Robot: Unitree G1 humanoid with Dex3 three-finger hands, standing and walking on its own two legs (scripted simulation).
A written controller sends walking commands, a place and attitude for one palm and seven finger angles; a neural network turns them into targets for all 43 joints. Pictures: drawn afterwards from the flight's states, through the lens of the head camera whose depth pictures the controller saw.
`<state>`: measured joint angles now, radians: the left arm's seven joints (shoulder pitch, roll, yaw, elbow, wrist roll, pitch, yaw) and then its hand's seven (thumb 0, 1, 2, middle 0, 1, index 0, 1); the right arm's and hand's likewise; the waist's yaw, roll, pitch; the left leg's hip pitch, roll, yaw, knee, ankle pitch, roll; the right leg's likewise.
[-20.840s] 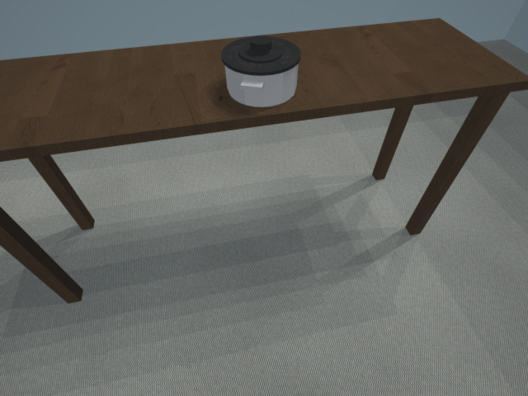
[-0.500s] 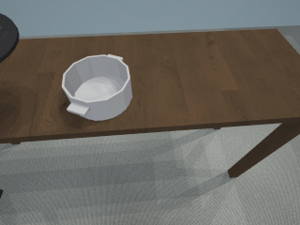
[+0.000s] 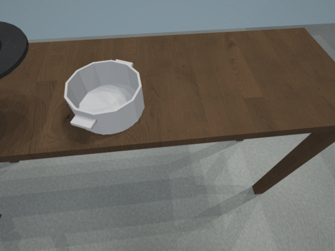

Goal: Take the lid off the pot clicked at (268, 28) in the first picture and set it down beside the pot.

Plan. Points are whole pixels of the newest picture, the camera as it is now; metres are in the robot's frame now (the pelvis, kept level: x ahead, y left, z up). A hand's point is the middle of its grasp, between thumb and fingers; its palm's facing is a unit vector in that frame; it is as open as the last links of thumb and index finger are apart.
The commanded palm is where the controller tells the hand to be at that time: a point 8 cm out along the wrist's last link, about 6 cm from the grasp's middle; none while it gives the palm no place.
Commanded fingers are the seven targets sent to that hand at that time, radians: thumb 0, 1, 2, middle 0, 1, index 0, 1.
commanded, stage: lower the lid onto the table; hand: left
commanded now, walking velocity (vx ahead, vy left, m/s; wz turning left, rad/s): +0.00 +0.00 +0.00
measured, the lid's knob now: out of the picture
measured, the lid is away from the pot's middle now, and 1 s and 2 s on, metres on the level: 0.22 0.24 0.24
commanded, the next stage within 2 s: none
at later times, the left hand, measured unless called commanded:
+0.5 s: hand out of the picture +0.46 +0.37 +0.23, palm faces -0.27 -0.25 -0.93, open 8.3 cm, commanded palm +0.47 +0.37 +0.31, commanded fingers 0.00 0.57 1.00 -0.81 -1.09 -0.80 -1.06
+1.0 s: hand out of the picture +0.46 +0.36 +0.20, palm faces -0.33 -0.24 -0.91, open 8.3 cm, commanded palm +0.47 +0.37 +0.27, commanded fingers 0.00 0.57 1.00 -0.81 -1.09 -0.80 -1.06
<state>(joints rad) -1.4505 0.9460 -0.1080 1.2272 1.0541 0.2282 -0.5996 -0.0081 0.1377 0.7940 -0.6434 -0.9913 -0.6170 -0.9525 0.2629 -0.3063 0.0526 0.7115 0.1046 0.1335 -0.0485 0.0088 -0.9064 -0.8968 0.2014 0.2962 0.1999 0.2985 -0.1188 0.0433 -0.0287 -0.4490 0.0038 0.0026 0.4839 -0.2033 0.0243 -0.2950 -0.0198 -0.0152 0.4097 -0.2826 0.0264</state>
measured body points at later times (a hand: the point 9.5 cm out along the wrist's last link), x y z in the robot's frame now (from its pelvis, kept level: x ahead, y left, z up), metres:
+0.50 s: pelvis +0.01 +0.00 +0.00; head +0.08 +0.00 +0.44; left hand +0.47 +0.38 +0.28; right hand +0.05 -0.28 -0.13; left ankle +0.01 +0.11 -0.74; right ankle -0.06 -0.14 -0.74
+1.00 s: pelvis +0.00 +0.01 -0.01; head +0.08 +0.01 +0.44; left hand +0.47 +0.37 +0.25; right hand +0.03 -0.27 -0.13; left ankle +0.01 +0.11 -0.74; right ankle -0.06 -0.14 -0.74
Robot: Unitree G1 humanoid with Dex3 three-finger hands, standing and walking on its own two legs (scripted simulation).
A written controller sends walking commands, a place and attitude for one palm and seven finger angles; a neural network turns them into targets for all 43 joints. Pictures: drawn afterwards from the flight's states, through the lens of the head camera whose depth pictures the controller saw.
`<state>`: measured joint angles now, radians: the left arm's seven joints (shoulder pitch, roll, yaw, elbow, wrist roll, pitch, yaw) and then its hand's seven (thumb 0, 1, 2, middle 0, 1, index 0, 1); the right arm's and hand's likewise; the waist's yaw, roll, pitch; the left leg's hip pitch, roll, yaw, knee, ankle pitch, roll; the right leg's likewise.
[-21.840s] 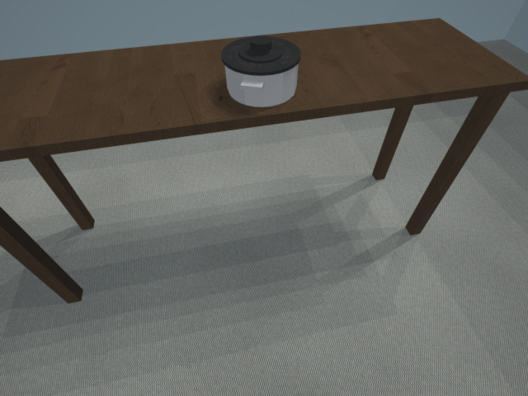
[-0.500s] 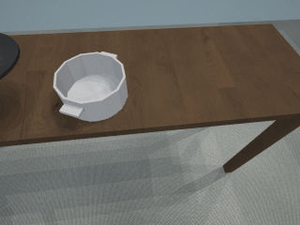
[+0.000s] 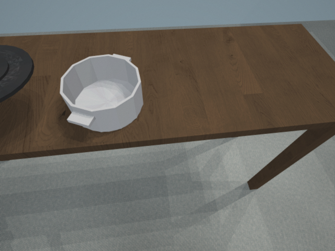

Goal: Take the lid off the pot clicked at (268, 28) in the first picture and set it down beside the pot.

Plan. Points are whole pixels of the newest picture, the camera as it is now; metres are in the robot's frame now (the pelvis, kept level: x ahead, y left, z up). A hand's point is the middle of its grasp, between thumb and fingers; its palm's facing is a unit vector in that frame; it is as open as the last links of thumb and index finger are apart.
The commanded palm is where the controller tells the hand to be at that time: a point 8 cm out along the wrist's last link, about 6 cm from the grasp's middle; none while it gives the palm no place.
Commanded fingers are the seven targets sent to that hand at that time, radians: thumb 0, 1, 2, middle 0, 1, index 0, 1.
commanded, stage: lower the lid onto the table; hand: left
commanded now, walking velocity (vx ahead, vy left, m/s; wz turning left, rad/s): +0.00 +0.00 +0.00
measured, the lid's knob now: out of the picture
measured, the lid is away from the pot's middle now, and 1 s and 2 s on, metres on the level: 0.24 0.24 0.24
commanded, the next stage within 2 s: open the fingers wide in 1.70 s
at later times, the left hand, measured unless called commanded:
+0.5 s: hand out of the picture +0.45 +0.37 +0.17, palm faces -0.38 -0.26 -0.89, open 8.3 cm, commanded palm +0.48 +0.37 +0.24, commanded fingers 0.00 0.57 1.00 -0.81 -1.09 -0.80 -1.06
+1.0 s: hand out of the picture +0.45 +0.36 +0.13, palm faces -0.44 -0.25 -0.87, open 8.3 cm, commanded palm +0.49 +0.37 +0.21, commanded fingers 0.00 0.57 1.00 -0.81 -1.09 -0.80 -1.06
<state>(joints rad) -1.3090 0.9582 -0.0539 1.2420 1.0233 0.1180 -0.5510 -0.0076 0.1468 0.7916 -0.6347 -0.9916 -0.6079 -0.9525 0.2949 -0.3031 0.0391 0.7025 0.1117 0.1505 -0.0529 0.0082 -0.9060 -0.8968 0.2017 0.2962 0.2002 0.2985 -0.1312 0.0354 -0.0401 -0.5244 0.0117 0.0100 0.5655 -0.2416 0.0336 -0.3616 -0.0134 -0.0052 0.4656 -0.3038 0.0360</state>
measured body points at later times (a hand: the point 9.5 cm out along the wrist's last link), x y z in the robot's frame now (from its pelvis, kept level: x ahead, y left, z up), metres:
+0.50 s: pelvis -0.01 +0.00 +0.00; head +0.07 +0.01 +0.44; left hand +0.46 +0.38 +0.22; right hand +0.01 -0.28 -0.12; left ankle +0.01 +0.10 -0.73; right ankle -0.06 -0.15 -0.73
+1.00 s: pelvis -0.01 +0.01 -0.01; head +0.08 +0.02 +0.43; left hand +0.47 +0.37 +0.18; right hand +0.00 -0.27 -0.13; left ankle +0.01 +0.10 -0.73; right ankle -0.06 -0.15 -0.73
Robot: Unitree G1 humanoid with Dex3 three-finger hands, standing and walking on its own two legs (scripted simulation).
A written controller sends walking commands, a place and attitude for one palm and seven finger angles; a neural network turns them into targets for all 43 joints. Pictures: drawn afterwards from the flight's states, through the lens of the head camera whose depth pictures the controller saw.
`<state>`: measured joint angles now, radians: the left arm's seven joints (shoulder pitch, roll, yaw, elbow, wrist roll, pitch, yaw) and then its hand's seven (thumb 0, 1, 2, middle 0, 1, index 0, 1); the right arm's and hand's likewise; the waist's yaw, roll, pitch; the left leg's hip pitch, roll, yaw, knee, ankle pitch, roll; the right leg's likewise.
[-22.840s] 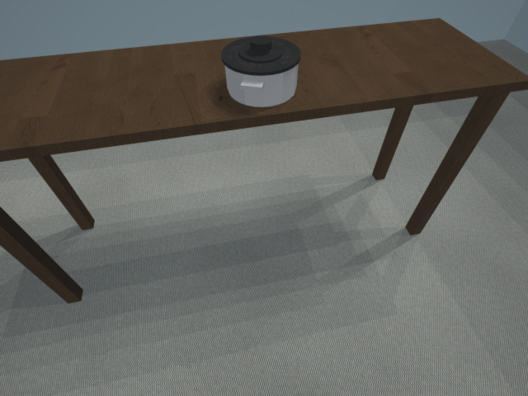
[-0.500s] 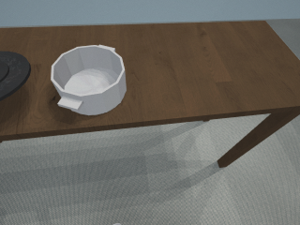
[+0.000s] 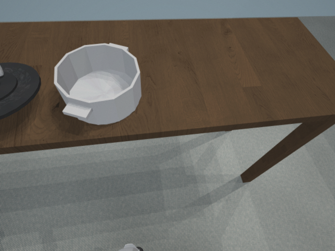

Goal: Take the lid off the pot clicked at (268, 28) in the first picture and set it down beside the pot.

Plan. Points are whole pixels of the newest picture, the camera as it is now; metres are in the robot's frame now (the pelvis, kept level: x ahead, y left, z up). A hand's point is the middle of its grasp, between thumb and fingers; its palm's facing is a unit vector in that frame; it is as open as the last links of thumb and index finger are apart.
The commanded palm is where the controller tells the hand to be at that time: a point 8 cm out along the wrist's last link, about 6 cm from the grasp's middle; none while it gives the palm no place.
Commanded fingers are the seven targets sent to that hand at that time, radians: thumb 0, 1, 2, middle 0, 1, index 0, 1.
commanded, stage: lower the lid onto the table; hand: left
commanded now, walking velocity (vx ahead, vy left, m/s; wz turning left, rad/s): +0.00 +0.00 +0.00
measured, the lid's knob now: out of the picture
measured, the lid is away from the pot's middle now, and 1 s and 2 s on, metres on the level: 0.24 0.24 0.24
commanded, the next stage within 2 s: open the fingers wide in 0.70 s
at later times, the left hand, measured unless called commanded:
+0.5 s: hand out of the picture +0.47 +0.36 +0.12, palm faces -0.45 -0.25 -0.86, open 8.3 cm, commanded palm +0.51 +0.37 +0.19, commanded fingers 0.00 0.57 1.00 -0.81 -1.09 -0.80 -1.06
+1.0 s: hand out of the picture +0.45 +0.36 +0.10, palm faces -0.41 -0.17 -0.90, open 8.4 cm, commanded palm +0.47 +0.36 +0.17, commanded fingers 0.00 0.43 0.86 -0.67 -1.05 -0.66 -1.03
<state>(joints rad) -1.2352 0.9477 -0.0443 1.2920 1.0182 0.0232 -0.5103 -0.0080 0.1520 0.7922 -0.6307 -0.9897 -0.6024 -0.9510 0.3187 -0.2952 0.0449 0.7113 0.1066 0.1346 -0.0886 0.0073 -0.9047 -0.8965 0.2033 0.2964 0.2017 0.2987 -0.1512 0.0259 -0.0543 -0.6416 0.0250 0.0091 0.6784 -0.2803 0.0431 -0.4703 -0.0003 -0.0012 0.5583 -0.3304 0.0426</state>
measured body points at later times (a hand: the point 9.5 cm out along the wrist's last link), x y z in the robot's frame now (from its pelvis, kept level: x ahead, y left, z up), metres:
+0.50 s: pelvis +0.00 +0.00 -0.01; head +0.10 +0.03 +0.43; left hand +0.49 +0.37 +0.16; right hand -0.02 -0.28 -0.12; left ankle +0.02 +0.09 -0.72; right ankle -0.04 -0.16 -0.72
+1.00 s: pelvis -0.01 +0.00 -0.01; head +0.09 +0.02 +0.43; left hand +0.47 +0.37 +0.15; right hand -0.01 -0.28 -0.13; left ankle +0.02 +0.09 -0.72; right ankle -0.04 -0.16 -0.72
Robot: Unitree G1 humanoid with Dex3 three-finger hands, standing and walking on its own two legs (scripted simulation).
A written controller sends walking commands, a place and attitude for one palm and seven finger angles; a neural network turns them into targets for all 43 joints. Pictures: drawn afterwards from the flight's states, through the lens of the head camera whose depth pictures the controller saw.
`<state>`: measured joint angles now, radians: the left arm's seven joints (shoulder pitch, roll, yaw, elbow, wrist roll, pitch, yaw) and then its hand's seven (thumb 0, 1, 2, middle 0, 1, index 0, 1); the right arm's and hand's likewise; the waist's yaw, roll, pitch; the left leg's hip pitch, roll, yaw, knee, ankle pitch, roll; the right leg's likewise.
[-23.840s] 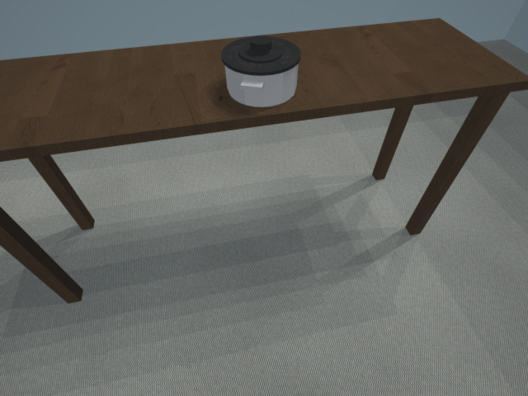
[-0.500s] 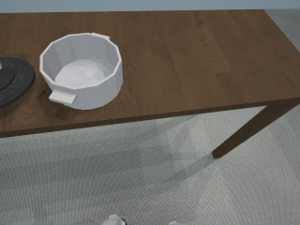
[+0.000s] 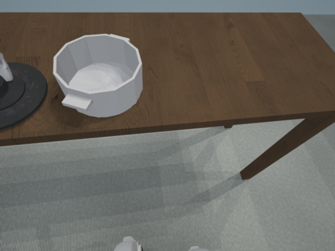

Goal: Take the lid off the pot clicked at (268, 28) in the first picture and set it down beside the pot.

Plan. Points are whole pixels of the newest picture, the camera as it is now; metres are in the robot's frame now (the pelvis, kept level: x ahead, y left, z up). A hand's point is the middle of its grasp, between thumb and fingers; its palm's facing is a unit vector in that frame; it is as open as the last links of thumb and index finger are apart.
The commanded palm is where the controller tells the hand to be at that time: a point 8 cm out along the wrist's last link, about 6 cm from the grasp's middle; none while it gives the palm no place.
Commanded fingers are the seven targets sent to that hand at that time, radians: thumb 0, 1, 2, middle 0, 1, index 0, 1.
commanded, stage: open the fingers wide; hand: left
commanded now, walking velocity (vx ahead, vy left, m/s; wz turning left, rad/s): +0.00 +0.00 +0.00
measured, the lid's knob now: out of the picture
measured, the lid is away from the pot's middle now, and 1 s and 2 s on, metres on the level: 0.24 0.24 0.24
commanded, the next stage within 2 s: raise the empty hand in 0.90 s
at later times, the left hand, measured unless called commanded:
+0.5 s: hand out of the picture +0.44 +0.37 +0.12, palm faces -0.40 -0.14 -0.91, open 9.1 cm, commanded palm +0.47 +0.36 +0.18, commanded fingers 0.00 0.02 0.73 -0.41 -0.85 -0.41 -0.84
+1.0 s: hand out of the picture +0.45 +0.37 +0.12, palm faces -0.40 -0.14 -0.91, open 11.0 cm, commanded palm +0.48 +0.36 +0.18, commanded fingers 0.00 -0.07 0.76 -0.40 -0.77 -0.40 -0.77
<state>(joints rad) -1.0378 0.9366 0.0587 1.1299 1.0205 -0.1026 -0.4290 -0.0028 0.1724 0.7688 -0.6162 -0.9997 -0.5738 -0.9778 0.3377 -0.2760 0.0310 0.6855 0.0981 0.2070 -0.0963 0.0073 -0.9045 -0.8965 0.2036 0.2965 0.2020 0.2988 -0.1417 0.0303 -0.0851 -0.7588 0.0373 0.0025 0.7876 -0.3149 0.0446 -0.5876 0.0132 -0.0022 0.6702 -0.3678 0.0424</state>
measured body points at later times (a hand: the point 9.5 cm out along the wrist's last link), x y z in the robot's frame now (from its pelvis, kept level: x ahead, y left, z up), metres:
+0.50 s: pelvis -0.01 +0.00 +0.00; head +0.08 +0.03 +0.44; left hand +0.46 +0.37 +0.17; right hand +0.03 -0.28 -0.12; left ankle +0.03 +0.09 -0.71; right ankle -0.03 -0.16 -0.71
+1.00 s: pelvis +0.00 +0.01 +0.00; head +0.09 +0.03 +0.44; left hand +0.46 +0.37 +0.17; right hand +0.01 -0.27 -0.11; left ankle +0.03 +0.09 -0.71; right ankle -0.03 -0.16 -0.71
